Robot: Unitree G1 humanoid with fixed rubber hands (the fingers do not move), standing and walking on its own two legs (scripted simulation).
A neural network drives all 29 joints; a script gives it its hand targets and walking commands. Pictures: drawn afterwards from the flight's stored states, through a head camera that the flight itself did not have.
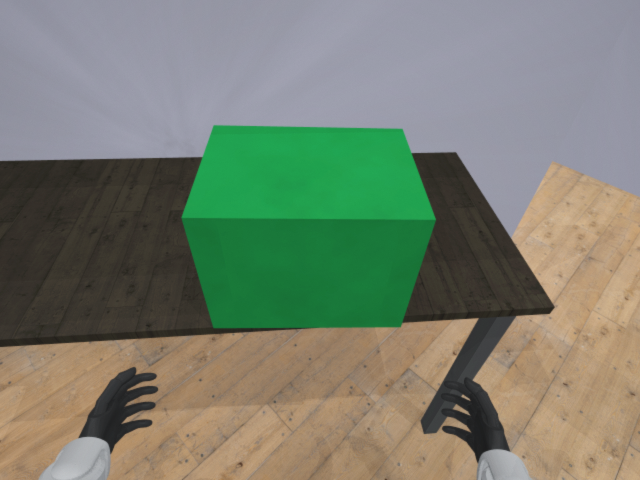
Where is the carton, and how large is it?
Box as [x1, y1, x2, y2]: [181, 125, 435, 327]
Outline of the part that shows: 214,125 181,217 213,327 400,326 435,221 435,218 402,129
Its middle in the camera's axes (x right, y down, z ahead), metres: -0.02 -0.02 +0.64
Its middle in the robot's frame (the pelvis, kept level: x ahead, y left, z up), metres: +0.49 +0.05 +0.05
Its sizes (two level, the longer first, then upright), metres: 0.312 0.230 0.241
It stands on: a table, 0.71 m high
